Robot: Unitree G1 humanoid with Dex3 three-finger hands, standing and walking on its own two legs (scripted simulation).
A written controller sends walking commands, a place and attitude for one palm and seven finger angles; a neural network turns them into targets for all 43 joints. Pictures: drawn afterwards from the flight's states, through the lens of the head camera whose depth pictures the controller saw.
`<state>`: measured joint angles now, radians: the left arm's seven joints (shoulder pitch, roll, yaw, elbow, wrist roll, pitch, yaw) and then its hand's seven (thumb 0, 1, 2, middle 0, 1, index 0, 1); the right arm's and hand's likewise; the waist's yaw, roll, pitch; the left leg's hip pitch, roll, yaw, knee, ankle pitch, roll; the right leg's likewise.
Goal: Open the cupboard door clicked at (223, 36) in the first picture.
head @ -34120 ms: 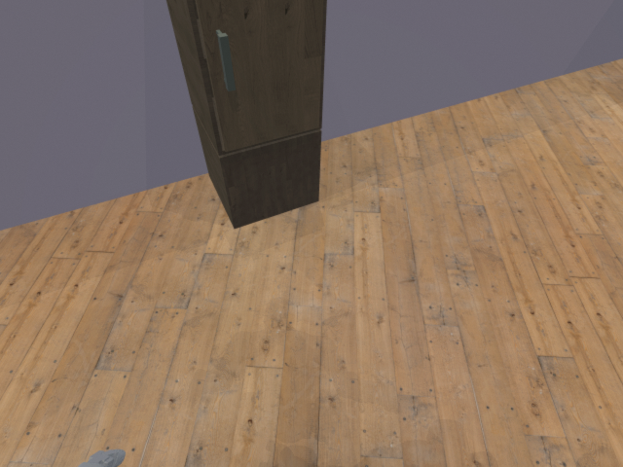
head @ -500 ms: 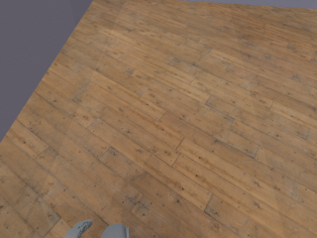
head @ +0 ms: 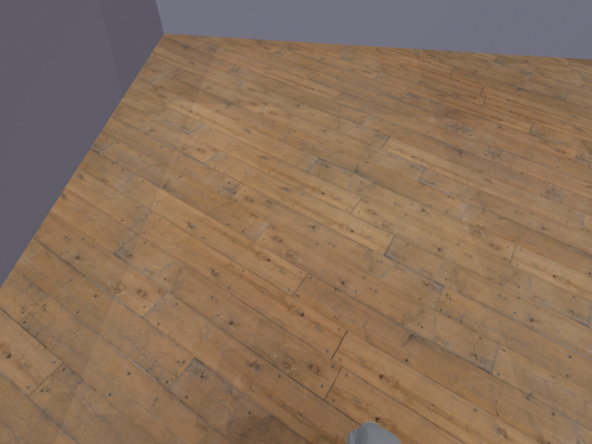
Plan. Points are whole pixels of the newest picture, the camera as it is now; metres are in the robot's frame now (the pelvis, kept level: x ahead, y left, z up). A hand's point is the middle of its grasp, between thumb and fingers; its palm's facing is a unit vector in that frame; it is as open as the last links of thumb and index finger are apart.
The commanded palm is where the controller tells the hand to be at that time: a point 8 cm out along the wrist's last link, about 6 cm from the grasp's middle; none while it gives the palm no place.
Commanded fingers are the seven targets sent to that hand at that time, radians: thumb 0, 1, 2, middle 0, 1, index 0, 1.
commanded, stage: walk to a spot facing it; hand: left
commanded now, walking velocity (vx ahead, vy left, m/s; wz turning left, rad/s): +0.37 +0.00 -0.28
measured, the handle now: out of the picture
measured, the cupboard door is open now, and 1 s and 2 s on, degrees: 43 43 43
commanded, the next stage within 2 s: turn to face it in 0.28 s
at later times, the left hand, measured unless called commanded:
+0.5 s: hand (228, 368) +0.26 +0.14 -0.20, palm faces +0.03 -0.99 -0.16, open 7.3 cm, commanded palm none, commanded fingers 0.00 0.90 0.90 -0.20 -0.30 -0.20 -0.30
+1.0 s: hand (245, 303) +0.38 +0.12 -0.16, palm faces +0.31 -0.92 -0.26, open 7.4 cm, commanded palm none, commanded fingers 0.00 0.90 0.90 -0.20 -0.30 -0.20 -0.30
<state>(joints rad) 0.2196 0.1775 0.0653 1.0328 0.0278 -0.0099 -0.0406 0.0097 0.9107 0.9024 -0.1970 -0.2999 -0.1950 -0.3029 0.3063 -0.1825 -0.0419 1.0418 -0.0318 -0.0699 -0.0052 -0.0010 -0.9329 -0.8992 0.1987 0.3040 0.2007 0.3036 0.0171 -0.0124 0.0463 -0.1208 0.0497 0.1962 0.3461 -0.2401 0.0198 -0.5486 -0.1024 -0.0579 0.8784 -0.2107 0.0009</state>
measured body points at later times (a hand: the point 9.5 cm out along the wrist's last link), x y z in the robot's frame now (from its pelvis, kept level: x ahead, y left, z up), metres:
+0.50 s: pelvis +0.25 -0.04 -0.02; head +0.27 -0.02 +0.43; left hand +0.26 +0.19 -0.18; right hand +0.30 -0.28 -0.16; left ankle +0.36 +0.07 -0.75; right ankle +0.16 -0.14 -0.75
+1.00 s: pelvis +0.36 -0.08 -0.01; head +0.41 -0.08 +0.44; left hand +0.36 +0.17 -0.14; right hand +0.52 -0.31 -0.15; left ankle +0.33 +0.05 -0.69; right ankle +0.35 -0.19 -0.75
